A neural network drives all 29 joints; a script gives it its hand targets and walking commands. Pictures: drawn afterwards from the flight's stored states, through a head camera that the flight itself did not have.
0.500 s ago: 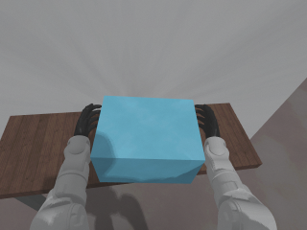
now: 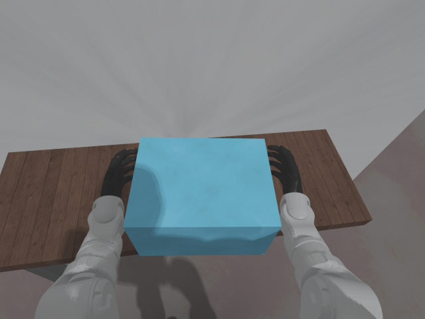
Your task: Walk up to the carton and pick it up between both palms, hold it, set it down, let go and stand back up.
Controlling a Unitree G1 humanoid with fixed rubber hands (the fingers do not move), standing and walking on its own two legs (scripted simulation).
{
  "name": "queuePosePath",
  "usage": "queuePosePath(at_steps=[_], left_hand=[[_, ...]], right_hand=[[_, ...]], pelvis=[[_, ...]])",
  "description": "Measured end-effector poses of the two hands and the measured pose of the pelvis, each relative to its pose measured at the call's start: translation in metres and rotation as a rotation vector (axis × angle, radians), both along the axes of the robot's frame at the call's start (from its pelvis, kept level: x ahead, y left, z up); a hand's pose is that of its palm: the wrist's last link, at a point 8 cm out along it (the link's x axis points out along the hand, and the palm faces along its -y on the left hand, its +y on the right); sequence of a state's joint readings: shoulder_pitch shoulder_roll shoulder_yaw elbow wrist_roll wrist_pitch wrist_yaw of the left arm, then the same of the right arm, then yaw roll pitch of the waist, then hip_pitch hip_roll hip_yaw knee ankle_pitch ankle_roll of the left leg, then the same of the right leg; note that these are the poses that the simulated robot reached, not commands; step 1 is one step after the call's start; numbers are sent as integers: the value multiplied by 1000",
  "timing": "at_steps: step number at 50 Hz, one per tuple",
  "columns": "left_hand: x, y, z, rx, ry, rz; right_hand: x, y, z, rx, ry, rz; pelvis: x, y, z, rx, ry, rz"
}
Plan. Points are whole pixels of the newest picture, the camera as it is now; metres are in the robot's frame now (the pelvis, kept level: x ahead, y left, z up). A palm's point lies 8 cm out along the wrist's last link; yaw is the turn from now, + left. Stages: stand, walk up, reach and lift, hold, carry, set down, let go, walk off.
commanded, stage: set down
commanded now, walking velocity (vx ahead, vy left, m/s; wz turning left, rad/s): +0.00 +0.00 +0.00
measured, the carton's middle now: (202, 196) +0.37 +0.05 -0.03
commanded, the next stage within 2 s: none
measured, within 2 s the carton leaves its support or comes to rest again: rests again in 0.12 s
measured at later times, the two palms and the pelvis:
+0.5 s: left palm (114, 193) +0.35 +0.23 -0.02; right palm (287, 192) +0.38 -0.13 +0.00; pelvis -0.01 +0.01 -0.01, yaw +0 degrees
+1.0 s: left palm (114, 195) +0.35 +0.23 -0.02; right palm (287, 195) +0.37 -0.13 -0.01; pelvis -0.02 +0.01 -0.01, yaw +0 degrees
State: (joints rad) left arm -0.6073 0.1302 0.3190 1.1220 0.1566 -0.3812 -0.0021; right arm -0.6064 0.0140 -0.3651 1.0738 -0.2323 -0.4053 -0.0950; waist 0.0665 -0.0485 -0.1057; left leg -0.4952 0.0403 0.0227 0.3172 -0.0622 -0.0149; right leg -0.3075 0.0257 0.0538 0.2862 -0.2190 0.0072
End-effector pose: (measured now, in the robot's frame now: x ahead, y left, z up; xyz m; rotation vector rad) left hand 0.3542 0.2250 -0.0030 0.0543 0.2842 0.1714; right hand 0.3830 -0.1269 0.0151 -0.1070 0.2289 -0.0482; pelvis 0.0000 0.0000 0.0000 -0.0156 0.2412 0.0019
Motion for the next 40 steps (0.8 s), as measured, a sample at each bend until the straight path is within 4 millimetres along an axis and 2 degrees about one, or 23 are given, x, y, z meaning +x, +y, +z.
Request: queuePosePath(at_steps=[7,40], left_hand=[[-1,2,-10,-1,6,2],[-4,2,-17,-26,-49,-3]], right_hand=[[-1,2,-11,2,7,0],[-11,1,-21,27,-39,-12]], pelvis=[[0,1,-2,-3,34,1],[-18,9,-12,-9,86,-1]])
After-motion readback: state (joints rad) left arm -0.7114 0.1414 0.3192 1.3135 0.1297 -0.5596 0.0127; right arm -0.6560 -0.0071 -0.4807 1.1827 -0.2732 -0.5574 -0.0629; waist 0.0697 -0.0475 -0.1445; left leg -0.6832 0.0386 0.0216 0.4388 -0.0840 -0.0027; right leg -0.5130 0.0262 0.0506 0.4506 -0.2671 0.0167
